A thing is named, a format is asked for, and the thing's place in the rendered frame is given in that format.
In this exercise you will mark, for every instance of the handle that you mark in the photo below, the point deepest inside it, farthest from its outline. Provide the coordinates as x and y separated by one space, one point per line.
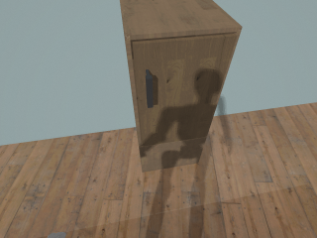
149 89

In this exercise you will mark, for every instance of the cupboard door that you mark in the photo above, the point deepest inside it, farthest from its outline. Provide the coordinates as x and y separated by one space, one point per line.
187 77

